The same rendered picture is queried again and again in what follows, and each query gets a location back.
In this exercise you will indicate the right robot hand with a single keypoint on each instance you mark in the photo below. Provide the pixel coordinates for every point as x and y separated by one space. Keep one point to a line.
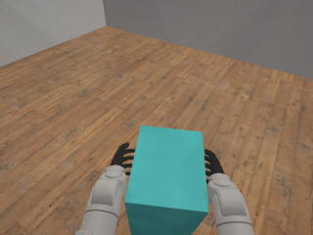
214 166

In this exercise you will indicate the left robot hand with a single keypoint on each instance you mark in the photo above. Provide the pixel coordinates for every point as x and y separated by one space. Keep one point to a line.
118 158

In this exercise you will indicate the carton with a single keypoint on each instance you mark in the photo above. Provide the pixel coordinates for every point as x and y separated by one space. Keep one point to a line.
167 192

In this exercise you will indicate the robot right forearm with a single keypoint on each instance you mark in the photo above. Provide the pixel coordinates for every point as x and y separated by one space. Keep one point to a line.
229 206

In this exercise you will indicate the robot left forearm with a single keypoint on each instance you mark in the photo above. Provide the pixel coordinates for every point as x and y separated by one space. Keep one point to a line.
104 203

